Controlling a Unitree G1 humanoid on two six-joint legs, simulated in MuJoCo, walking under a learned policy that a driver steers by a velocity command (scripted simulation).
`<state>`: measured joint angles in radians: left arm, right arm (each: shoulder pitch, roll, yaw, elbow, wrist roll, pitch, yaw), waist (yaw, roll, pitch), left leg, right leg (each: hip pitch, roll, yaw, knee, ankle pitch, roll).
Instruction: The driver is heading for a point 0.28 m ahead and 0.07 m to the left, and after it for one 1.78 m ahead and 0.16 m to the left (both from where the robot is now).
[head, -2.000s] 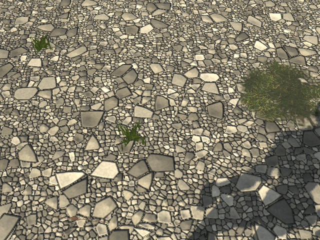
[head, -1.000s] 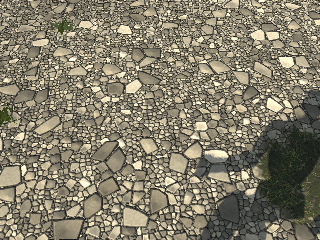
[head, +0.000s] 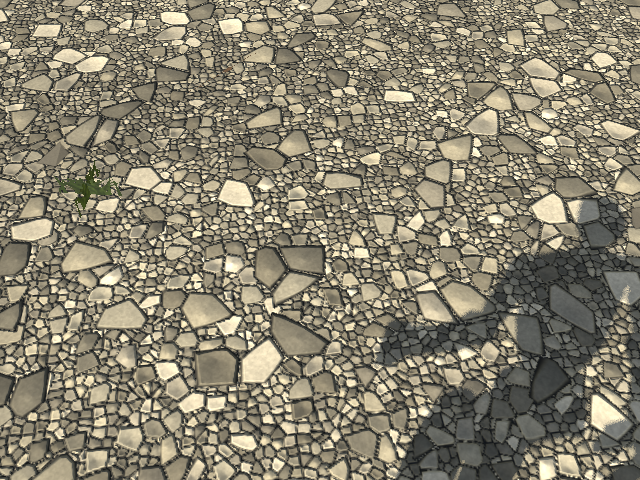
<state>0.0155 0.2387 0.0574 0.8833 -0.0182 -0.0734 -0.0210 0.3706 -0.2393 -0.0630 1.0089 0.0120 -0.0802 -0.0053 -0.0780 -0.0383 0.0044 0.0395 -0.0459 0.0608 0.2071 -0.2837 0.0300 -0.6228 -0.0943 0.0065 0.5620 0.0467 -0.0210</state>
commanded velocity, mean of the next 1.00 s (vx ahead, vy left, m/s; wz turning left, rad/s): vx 0.16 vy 0.00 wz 0.23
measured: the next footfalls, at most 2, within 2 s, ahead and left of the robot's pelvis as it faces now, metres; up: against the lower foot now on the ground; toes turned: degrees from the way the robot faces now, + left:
right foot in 0.08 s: +0.24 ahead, -0.14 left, +0.00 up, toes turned -3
left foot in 0.58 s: +0.30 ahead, +0.11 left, +0.00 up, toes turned +16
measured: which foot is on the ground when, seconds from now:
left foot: down 0.00-0.10, up 0.12-0.56, down 0.58-1.00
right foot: up 0.00-0.06, down 0.08-0.60, up 0.62-0.92, down 0.94-1.00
